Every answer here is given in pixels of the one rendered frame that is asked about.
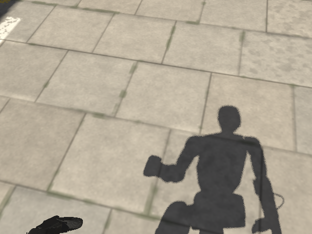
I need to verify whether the robot left hand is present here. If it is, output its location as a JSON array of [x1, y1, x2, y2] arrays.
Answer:
[[26, 215, 83, 234]]

